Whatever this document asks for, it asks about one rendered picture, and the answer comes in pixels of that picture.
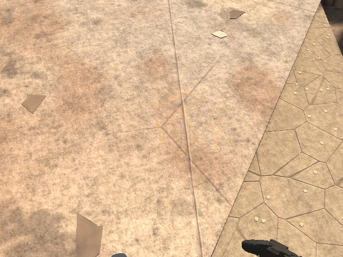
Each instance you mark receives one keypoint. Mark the robot right hand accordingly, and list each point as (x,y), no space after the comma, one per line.
(265,248)

